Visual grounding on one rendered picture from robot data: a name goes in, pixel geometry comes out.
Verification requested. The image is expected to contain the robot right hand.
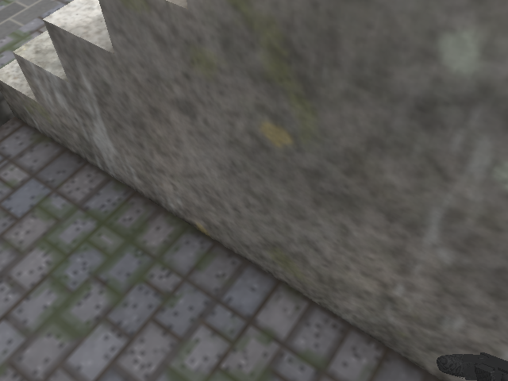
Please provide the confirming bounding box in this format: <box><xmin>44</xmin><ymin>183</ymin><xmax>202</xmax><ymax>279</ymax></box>
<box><xmin>437</xmin><ymin>352</ymin><xmax>508</xmax><ymax>381</ymax></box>

